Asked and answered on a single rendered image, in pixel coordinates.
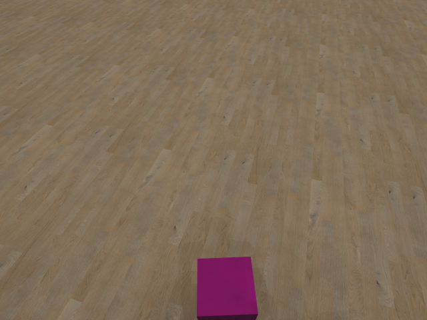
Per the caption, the carton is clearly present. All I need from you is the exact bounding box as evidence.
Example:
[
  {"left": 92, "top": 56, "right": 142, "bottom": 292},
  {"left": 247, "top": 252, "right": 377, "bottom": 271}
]
[{"left": 197, "top": 257, "right": 258, "bottom": 320}]

